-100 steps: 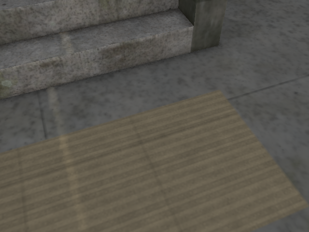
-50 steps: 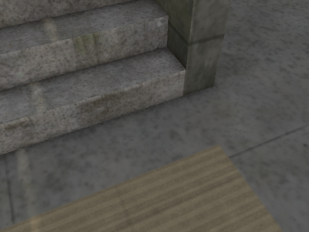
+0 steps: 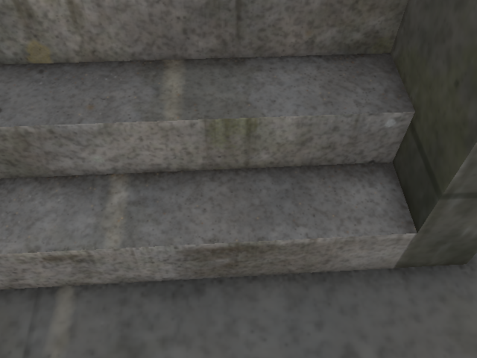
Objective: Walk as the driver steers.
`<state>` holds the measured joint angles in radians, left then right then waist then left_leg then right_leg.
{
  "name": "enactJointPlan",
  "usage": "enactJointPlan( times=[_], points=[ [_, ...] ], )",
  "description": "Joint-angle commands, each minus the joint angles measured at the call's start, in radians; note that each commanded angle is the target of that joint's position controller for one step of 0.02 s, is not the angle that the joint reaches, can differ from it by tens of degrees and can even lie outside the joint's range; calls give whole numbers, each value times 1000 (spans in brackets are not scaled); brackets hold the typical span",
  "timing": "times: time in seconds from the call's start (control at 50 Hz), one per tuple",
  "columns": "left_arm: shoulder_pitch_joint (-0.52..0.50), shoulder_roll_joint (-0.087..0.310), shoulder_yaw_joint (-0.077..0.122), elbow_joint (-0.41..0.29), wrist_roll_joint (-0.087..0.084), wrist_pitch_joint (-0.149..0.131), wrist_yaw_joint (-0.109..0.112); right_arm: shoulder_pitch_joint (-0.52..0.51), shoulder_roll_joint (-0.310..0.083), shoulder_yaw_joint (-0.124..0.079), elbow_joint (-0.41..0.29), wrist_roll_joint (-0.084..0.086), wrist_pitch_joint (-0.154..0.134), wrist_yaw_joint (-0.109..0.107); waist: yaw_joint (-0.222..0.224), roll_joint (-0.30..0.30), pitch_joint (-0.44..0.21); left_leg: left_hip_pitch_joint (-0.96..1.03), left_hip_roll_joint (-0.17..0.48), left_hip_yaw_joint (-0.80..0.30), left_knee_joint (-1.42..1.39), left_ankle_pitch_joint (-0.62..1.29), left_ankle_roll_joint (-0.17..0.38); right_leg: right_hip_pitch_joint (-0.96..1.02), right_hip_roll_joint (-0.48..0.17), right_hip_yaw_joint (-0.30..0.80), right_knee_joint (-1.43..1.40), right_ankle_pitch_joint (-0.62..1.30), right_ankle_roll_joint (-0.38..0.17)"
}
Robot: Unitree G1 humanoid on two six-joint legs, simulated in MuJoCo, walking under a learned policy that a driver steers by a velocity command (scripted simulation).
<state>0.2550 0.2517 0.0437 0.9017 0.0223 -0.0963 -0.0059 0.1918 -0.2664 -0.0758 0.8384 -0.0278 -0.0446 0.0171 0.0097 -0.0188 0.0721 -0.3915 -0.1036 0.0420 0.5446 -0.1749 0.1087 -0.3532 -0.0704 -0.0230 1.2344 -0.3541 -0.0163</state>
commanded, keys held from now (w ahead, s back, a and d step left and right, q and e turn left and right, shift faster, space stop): w+q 0.94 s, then w+e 0.04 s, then e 0.02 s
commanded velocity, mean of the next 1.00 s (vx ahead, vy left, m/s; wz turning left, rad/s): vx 0.50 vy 0.00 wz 0.58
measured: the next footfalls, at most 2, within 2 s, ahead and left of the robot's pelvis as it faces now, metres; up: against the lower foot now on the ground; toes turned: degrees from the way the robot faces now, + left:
right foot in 0.38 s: +0.38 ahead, -0.11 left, +0.00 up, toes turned +13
left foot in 0.84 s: +0.43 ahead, +0.15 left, +0.00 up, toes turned +31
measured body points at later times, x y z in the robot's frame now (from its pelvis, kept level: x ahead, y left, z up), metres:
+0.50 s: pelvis +0.26 -0.03 +0.01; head +0.29 -0.03 +0.46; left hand +0.34 +0.26 -0.08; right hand +0.40 -0.29 -0.12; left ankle +0.15 +0.05 -0.65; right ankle +0.34 -0.12 -0.73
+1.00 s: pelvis +0.40 +0.07 +0.01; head +0.42 +0.11 +0.46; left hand +0.36 +0.35 -0.12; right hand +0.66 -0.07 -0.09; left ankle +0.40 +0.13 -0.73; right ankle +0.45 -0.07 -0.63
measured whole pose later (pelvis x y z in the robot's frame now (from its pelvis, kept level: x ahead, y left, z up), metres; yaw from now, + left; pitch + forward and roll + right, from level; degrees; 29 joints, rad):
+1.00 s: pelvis +0.40 +0.07 +0.01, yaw +35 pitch +2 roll -1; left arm 0.19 0.25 0.02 0.77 0.05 -0.03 0.01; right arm 0.19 -0.27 -0.04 0.77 -0.02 -0.03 0.00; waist 0.01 -0.03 0.04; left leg -0.30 -0.12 -0.03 0.43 -0.16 0.11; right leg -0.54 -0.08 -0.03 1.20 -0.33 0.04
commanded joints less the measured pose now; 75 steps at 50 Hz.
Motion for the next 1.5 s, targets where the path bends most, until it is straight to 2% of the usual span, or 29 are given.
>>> enactJointPlan(
  times=[0.02,0.1,0.2,0.28,0.32,0.36,0.38,0.4,0.42,0.44,0.48,0.54,0.66,0.78,0.82,0.84,0.86,0.88,0.92,0.94,0.98,1.04,1.08,1.18,1.24,1.28,1.3,1.4,1.5],
  points=[
    [29,102,14,-74,25,17,-1,82,-105,-25,-22,23,-11,-7,10,29,-113,252,271,-364,-298,284,169,-183,-53,62,-78,31,10],
    [-28,80,8,-109,32,54,-16,129,-161,-39,-2,21,-36,4,10,55,-88,185,225,-312,-335,292,164,-182,-39,22,-243,116,52],
    [-237,62,-9,-182,22,41,-18,180,-164,-34,5,22,-20,-5,-69,90,-42,234,195,-334,-337,162,128,-219,5,20,-545,301,65],
    [-268,91,-9,-204,14,32,-9,211,-171,-37,5,17,-24,-12,-80,121,-53,264,195,-355,-249,304,95,-138,45,26,-671,308,55],
    [-212,126,2,-199,13,14,-7,162,-189,-43,-22,8,-23,-21,-42,112,-68,257,218,-412,-185,333,71,-44,54,50,-718,244,40],
    [-56,147,14,-160,14,-14,15,134,-176,-36,-27,15,-38,-15,40,60,-130,218,149,-392,7,428,39,194,62,41,-836,241,8],
    [70,214,29,-152,33,-25,30,128,-126,-18,-45,30,-48,-10,94,-40,-245,139,90,-327,230,331,6,387,-103,195,-873,127,-37],
    [119,310,53,-158,55,-9,41,205,-55,-2,-85,69,-44,-12,74,-281,-336,-149,-55,-188,463,-167,-32,620,-342,553,-936,112,-155],
    [85,251,52,-147,42,7,37,193,-124,-5,-66,30,-27,-18,40,-212,-295,-243,20,-163,573,-337,-20,551,-375,663,-959,12,-181],
    [41,171,33,-166,33,11,28,157,-141,-9,-50,11,-16,-12,33,-93,-198,-244,67,-174,601,-275,-19,450,-329,550,-975,-51,-164],
    [-14,105,14,-163,21,10,20,92,-113,-3,-51,-2,-3,3,12,-44,-84,-212,123,-138,565,-185,-42,290,-243,318,-1026,154,-123],
    [21,108,18,-132,11,-16,7,73,-75,12,-62,-21,18,19,-13,-76,-96,-195,136,-100,581,-122,-67,249,-209,133,-1013,513,-125],
    [11,127,29,-114,0,-24,10,-101,-32,42,-125,-9,4,37,-1,-109,-92,-120,150,-24,276,51,-80,196,-165,-91,-1034,597,-111],
    [39,180,45,-95,-5,3,17,-143,-68,34,-158,-25,14,43,3,-109,-111,-22,99,30,61,-76,-21,288,-216,-132,-851,784,-74],
    [42,169,35,-103,-14,29,19,33,-82,17,-100,-32,-7,28,-73,-11,-233,215,13,46,-75,-29,24,249,-155,-193,-493,829,-48],
    [21,136,22,-141,-10,34,22,131,-158,-5,-94,-44,-18,11,-116,127,-276,406,192,-192,-131,139,56,19,-99,-207,-228,470,0],
    [30,47,-3,-220,0,37,16,155,-313,-43,-98,-27,-7,-9,-70,359,-331,604,432,-597,-185,435,213,-345,77,-166,31,-203,57],
    [-3,98,2,-184,28,48,26,179,-274,-46,-107,-4,6,-19,-111,137,-356,566,425,-574,-199,389,237,-356,21,11,137,-154,53],
    [-19,93,-2,-176,16,46,27,32,-165,-14,-125,9,11,-20,-26,31,-166,326,327,-401,-232,356,177,-317,-33,29,56,-18,58],
    [-16,97,-3,-182,27,51,26,-3,-134,-2,-136,20,9,-19,6,42,-136,261,276,-353,-245,384,140,-275,-40,27,-13,9,63],
    [57,75,-13,-151,30,76,19,-25,-92,21,-136,6,-6,-18,36,108,-161,193,237,-258,-224,630,107,-169,-12,-13,0,67,64],
    [133,24,-28,-97,8,97,18,3,-41,48,-100,-10,-30,-18,51,115,-208,155,224,-144,-188,884,61,-31,19,-47,-16,79,59],
    [88,20,-38,-92,-4,105,22,-7,-32,61,-87,-11,-33,-26,36,113,-165,132,201,-86,-198,876,-1,50,20,-46,-218,94,48],
    [45,24,-45,-62,-28,101,51,29,-33,83,-43,-14,-18,-49,-9,132,-163,321,304,-155,-146,1012,20,123,54,-14,-577,27,-4],
    [61,35,-38,-45,-15,91,50,51,-96,59,-32,8,8,-64,-16,44,-76,294,263,-162,-84,569,6,155,61,3,-831,168,-31],
    [47,91,-23,-58,2,91,44,126,-69,53,-33,1,22,-66,-79,-155,-50,126,139,-103,-51,11,-37,198,-95,220,-772,519,-101],
    [2,74,-20,-85,9,88,35,96,-45,61,-20,-3,32,-71,-55,-189,-20,117,95,-48,-9,-139,-63,117,-175,341,-838,488,-150],
    [15,126,19,-110,6,89,53,-22,-29,45,-70,15,44,-60,8,-138,-81,33,47,-31,238,-304,-117,164,-196,421,-846,667,-232],
    [19,161,61,-113,9,135,55,2,-18,41,-97,27,43,-66,18,-86,-138,-7,37,-29,252,-334,-163,251,-130,379,-803,825,-194]
  ],
)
